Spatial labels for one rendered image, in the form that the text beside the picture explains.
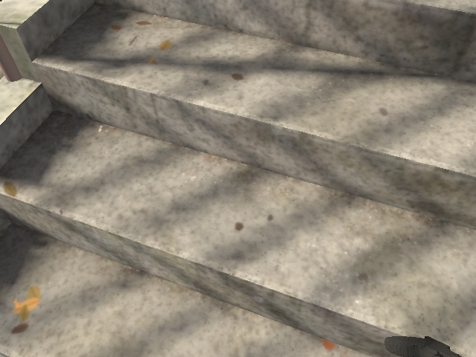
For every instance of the robot right hand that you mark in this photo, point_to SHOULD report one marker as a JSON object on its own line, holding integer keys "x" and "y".
{"x": 418, "y": 347}

